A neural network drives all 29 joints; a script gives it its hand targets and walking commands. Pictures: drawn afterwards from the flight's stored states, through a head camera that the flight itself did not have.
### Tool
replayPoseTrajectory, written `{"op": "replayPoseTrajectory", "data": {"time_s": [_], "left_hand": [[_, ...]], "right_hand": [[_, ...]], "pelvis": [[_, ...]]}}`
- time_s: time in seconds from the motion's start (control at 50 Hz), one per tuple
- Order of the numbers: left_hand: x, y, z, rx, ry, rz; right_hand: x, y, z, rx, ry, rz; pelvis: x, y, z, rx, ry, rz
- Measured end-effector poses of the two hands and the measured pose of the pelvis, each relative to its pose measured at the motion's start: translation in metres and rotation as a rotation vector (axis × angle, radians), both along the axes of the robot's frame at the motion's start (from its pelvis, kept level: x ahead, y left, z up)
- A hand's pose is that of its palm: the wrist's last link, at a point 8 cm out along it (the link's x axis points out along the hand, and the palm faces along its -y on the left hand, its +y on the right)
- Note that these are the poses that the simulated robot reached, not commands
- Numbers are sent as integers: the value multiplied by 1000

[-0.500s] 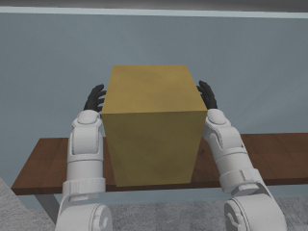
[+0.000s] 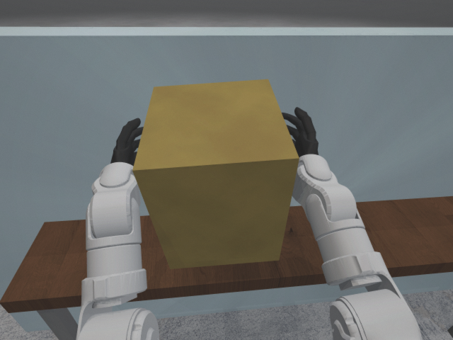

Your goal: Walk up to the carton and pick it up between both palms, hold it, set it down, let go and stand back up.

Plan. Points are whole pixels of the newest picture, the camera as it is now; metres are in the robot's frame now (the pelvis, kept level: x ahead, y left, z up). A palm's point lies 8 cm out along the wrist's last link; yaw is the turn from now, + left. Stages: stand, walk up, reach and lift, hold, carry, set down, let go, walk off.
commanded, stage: hold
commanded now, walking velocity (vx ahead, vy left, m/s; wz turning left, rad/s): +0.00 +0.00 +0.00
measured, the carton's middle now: (218, 176) +0.37 -0.01 +0.18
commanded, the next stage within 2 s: none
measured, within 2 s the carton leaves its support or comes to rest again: neither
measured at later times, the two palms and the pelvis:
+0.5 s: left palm (127, 174) +0.36 +0.15 +0.20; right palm (294, 160) +0.37 -0.15 +0.20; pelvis +0.00 +0.00 +0.00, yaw +0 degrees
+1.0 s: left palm (119, 182) +0.33 +0.15 +0.21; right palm (300, 168) +0.33 -0.14 +0.21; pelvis -0.01 +0.00 +0.00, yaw +0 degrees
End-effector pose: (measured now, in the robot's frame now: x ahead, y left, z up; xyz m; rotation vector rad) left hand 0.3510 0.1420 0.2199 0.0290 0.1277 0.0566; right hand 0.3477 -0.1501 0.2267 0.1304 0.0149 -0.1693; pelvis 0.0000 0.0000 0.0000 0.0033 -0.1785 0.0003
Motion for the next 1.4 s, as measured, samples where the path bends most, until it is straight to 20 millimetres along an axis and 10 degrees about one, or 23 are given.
{"op": "replayPoseTrajectory", "data": {"time_s": [0.22,0.64,0.82,1.06,1.4], "left_hand": [[-23,7,-17,45,97,21],[28,-2,-28,22,81,11],[5,3,-4,-11,-12,0],[-26,8,-20,30,85,24],[15,2,-26,28,60,34]], "right_hand": [[-14,7,-20,-113,96,37],[32,-1,-29,-46,74,8],[6,3,-2,-2,-21,-1],[-16,8,-23,-108,79,36],[25,3,-28,-114,54,28]], "pelvis": [[-20,0,-1,0,-18,0],[10,-1,1,1,53,0],[9,1,0,0,7,1],[-17,1,-1,0,-28,1],[-1,0,1,1,47,1]]}}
